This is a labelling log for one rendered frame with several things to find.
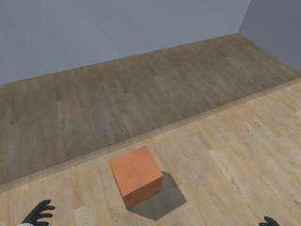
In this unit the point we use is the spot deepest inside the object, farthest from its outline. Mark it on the carton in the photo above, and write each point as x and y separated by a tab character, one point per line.
137	176

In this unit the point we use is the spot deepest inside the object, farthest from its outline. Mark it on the right robot hand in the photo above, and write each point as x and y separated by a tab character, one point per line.
270	222

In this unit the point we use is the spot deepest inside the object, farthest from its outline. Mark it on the left robot hand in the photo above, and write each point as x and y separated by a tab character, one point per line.
36	214

